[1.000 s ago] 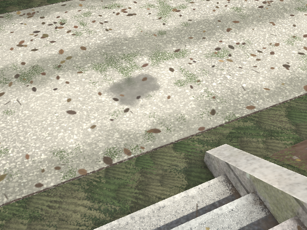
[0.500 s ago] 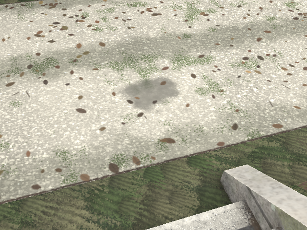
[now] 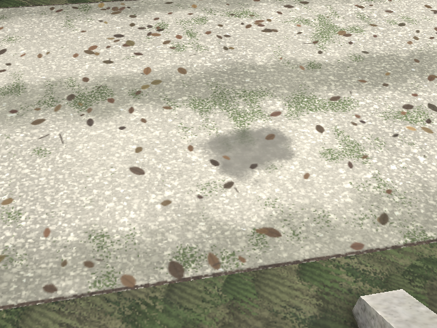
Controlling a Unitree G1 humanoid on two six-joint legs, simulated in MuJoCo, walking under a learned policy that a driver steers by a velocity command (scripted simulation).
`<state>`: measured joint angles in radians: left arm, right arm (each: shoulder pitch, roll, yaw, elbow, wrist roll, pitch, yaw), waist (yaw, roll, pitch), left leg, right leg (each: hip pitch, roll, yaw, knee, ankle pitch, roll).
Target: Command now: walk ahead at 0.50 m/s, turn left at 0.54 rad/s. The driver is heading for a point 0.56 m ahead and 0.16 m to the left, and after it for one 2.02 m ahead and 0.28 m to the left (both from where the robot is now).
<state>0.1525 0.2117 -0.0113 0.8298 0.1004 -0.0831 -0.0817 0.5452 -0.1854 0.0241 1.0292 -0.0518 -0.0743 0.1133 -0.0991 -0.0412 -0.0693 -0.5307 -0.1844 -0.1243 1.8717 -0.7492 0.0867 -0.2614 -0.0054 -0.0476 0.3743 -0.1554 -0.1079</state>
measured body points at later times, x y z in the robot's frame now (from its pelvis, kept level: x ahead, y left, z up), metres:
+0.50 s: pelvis +0.25 +0.03 -0.15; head +0.25 +0.05 +0.30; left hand +0.03 +0.14 -0.29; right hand +0.50 -0.12 -0.25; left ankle +0.31 +0.16 -0.88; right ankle +0.04 -0.10 -0.72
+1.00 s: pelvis +0.54 +0.08 -0.39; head +0.58 +0.09 +0.05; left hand +0.51 +0.33 -0.54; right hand +0.69 -0.11 -0.54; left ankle +0.40 +0.17 -0.84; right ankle +0.63 +0.02 -1.13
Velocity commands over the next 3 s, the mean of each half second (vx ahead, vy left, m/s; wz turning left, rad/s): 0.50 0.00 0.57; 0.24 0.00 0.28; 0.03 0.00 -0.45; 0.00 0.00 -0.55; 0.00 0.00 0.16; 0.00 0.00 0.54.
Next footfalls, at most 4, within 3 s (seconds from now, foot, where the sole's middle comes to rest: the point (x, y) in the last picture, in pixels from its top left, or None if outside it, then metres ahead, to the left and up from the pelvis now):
0.52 left None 0.32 0.16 -0.97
0.86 right None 0.67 0.04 -1.16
1.26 left None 0.65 0.27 -1.16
1.70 right None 0.66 0.02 -1.16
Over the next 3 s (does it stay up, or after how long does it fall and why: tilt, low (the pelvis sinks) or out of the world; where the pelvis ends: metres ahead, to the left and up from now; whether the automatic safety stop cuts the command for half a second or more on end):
stays up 0.74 0.21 -0.38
